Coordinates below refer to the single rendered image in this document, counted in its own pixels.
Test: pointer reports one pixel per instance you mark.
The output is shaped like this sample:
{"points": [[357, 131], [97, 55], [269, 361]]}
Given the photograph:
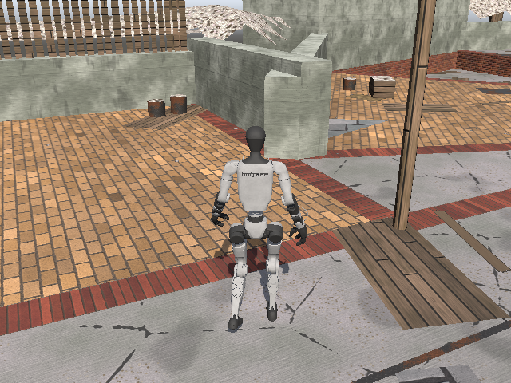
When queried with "robot left upper arm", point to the robot left upper arm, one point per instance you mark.
{"points": [[230, 168]]}

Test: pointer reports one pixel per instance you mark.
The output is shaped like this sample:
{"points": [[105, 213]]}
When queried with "humanoid robot torso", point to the humanoid robot torso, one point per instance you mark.
{"points": [[255, 190]]}

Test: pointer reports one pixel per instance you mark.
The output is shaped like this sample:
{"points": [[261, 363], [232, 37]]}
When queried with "robot right upper arm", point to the robot right upper arm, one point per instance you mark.
{"points": [[284, 182]]}

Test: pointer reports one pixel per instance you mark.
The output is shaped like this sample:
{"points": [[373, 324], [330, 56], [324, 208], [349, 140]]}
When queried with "right robot hand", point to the right robot hand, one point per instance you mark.
{"points": [[302, 233]]}

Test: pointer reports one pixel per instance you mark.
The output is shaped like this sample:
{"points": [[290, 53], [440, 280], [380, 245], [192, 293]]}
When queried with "left robot hand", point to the left robot hand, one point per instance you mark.
{"points": [[216, 222]]}

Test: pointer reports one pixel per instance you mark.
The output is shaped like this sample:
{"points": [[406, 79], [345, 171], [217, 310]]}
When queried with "robot right forearm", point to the robot right forearm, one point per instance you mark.
{"points": [[295, 214]]}

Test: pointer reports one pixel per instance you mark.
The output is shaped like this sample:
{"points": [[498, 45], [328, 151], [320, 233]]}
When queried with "left robot foot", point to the left robot foot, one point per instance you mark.
{"points": [[234, 323]]}

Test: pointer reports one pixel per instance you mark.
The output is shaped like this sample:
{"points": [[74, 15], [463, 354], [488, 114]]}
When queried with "robot left forearm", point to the robot left forearm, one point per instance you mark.
{"points": [[218, 206]]}

